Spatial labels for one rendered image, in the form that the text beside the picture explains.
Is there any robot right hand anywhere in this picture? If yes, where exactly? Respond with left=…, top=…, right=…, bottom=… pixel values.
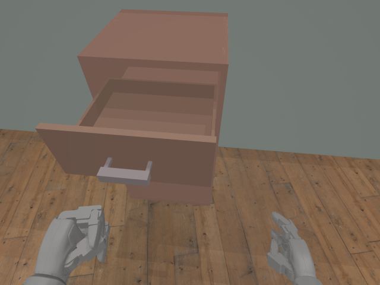
left=267, top=211, right=316, bottom=283

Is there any handle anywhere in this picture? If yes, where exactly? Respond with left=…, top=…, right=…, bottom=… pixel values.
left=97, top=157, right=153, bottom=186

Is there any drawer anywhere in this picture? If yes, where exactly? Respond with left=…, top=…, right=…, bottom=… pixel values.
left=35, top=78, right=217, bottom=187

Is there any cabinet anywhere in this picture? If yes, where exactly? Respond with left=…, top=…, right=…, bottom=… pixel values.
left=77, top=9, right=229, bottom=206

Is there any robot left hand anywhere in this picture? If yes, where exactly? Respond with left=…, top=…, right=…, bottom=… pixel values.
left=34, top=205, right=110, bottom=281

